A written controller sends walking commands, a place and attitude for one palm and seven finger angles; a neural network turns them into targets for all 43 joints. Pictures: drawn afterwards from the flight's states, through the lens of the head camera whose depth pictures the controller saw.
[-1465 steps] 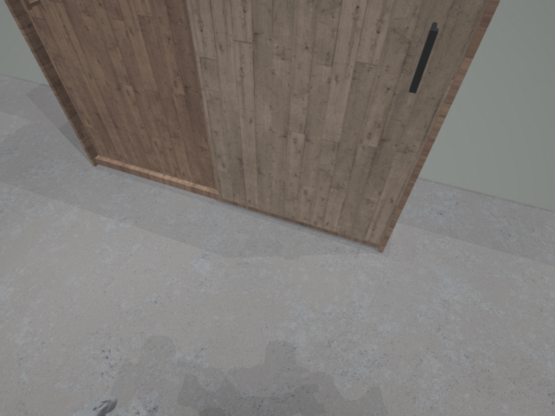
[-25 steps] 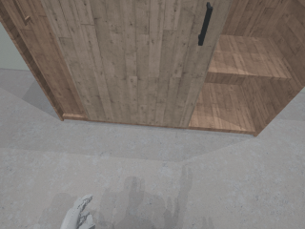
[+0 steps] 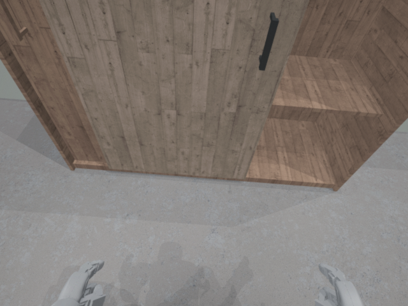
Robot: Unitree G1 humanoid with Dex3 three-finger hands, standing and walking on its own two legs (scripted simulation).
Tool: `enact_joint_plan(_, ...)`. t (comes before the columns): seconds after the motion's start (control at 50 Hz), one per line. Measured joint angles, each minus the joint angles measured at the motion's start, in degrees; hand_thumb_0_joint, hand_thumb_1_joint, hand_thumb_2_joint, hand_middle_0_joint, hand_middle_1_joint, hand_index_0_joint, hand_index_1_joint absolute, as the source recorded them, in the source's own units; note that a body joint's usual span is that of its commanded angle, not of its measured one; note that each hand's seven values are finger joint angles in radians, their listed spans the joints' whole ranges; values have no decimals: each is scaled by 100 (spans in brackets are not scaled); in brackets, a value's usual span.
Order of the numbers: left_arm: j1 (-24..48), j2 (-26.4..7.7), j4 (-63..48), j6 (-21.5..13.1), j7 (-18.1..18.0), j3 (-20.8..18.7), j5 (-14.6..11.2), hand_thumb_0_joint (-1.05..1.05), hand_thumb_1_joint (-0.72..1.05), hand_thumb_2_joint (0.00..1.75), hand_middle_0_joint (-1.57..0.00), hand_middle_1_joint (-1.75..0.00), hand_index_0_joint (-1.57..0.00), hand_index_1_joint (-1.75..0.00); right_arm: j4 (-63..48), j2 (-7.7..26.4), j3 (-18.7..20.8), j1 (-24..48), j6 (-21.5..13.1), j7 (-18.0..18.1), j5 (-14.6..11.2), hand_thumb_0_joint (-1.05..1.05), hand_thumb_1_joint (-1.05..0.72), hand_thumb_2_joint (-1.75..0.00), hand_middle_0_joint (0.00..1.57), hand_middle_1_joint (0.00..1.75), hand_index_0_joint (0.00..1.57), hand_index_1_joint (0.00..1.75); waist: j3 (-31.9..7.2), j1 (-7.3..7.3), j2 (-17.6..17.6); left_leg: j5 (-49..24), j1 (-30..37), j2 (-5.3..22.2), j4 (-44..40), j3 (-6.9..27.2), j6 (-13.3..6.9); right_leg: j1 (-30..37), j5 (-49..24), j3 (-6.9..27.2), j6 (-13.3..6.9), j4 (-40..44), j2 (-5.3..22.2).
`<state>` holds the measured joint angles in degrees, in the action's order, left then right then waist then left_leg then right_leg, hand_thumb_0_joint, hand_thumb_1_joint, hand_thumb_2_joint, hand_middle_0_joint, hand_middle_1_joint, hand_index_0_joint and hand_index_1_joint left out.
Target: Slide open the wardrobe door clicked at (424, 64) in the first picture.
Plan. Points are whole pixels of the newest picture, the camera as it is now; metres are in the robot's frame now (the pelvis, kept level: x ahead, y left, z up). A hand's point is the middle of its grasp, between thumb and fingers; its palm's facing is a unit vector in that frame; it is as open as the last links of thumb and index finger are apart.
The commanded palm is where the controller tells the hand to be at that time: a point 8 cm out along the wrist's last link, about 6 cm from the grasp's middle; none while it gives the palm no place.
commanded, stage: let the arm hang, fingers relaxed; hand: right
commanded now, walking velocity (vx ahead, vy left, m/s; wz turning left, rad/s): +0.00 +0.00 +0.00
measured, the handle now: (267, 42) +0.82 -0.12 +0.11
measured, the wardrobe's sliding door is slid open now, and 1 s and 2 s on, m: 0.53 0.53 0.53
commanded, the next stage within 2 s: look to check the result in 0.88 s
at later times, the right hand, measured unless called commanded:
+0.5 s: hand out of the picture +0.03 -0.23 -0.14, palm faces -0.05 +0.95 -0.32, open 7.4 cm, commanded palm none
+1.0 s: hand out of the picture +0.06 -0.24 -0.13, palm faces -0.07 +0.94 -0.33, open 7.4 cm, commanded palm none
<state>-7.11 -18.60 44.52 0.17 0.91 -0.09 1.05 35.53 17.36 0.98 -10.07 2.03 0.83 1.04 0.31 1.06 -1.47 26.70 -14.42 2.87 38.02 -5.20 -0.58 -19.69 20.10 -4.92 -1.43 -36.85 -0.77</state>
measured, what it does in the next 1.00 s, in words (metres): stands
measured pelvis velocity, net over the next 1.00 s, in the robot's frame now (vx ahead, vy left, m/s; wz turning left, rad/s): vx -0.02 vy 0.00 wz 0.04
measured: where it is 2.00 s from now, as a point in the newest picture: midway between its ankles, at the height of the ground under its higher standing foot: outside the picture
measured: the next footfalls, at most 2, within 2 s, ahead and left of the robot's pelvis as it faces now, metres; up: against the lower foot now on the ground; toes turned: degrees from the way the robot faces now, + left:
none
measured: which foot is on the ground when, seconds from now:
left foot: down 0.00-1.00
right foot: down 0.00-1.00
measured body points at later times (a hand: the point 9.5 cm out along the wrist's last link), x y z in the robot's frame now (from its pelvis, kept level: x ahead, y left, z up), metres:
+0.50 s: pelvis -0.01 +0.00 +0.02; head +0.01 +0.01 +0.47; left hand +0.02 +0.25 -0.14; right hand +0.03 -0.28 -0.12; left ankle -0.07 +0.10 -0.72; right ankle -0.01 -0.10 -0.72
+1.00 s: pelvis -0.02 +0.00 +0.03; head +0.00 +0.01 +0.48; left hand +0.04 +0.30 -0.11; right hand +0.07 -0.28 -0.11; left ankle -0.07 +0.10 -0.72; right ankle -0.01 -0.10 -0.72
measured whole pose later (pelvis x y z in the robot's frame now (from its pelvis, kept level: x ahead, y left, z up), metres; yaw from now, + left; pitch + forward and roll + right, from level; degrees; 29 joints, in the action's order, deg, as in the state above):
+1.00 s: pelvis -0.02 +0.00 +0.03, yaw +2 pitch +0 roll +0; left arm -5.8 -19.1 64.3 -0.1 -0.3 0.0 0.8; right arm 64.1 18.2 -0.1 -6.0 -1.2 0.3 0.7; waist 2.5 0.6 -0.3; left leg 13.4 -3.5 -0.1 17.2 -4.1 -1.2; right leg -8.8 9.1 -6.1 -1.1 -18.2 0.7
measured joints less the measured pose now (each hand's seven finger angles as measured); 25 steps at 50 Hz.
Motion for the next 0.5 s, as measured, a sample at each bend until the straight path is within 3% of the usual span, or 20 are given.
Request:
enact_joint_plan(0.12,-240,136,718,121,-124,81,15,1,90,90,-20,-30,-20,-29,1631,-617,-306,-237,25,5,-58,2,-91,-89,21,30,20,30,406,14,268,-401,401,-168,-707,12,-34,341,-233,-8,33,492,120)
enact_joint_plan(0.26,-464,411,1500,174,-207,71,-22,1,90,90,-20,-30,-20,-29,2497,-404,-150,-386,-85,26,-61,1,-94,-89,21,30,20,30,535,-110,268,-809,765,-319,-1411,2,-83,603,-490,8,76,937,224)
enact_joint_plan(0.5,-243,527,1964,63,-167,46,-39,1,90,90,-20,-30,-20,-29,2921,-131,-82,-15,-245,41,-54,1,-91,-89,20,30,20,30,307,-94,-2,-1099,1023,-294,-1814,89,-49,939,-792,-90,35,1437,174)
